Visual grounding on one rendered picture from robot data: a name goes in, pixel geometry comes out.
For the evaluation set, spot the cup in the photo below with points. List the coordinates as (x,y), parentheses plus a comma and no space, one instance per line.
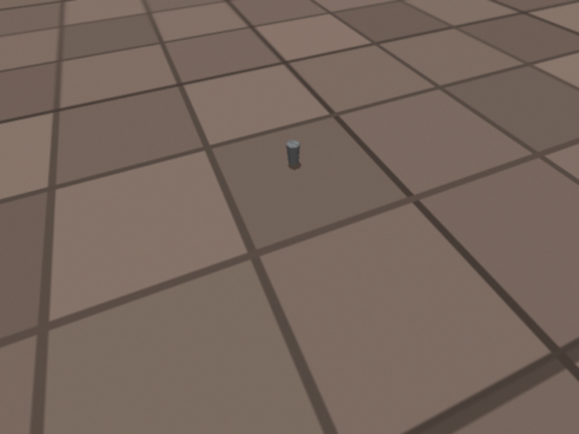
(293,151)

